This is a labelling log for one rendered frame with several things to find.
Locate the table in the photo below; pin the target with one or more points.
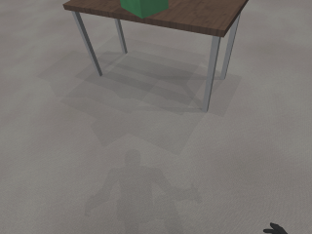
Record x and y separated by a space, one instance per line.
210 17

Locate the carton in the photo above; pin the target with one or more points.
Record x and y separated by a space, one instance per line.
144 8

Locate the right robot hand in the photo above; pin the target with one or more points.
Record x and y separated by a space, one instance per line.
276 229

